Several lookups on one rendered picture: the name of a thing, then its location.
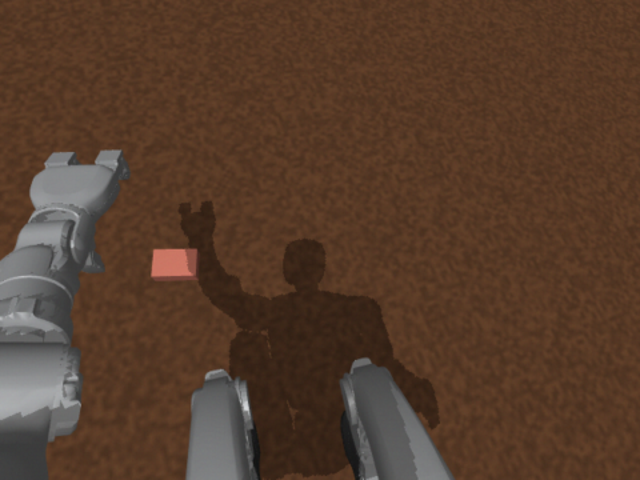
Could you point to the right robot foot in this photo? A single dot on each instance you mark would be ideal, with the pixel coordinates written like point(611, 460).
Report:
point(349, 446)

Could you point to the small box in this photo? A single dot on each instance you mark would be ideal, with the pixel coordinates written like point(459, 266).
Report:
point(175, 264)

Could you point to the left robot arm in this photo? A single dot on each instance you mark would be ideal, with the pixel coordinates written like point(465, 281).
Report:
point(40, 382)

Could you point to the left robot hand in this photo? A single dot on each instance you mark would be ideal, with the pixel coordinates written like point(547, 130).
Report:
point(91, 188)

